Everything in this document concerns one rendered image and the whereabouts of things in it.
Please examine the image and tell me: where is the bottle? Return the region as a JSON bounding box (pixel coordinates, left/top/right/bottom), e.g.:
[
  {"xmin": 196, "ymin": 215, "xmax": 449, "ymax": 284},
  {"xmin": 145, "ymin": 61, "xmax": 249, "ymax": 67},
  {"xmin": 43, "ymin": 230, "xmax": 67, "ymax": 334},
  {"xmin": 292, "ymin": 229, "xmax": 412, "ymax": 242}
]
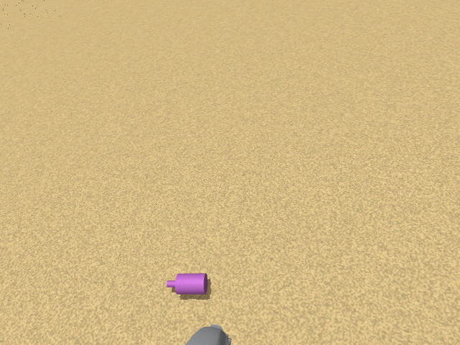
[{"xmin": 167, "ymin": 273, "xmax": 208, "ymax": 295}]

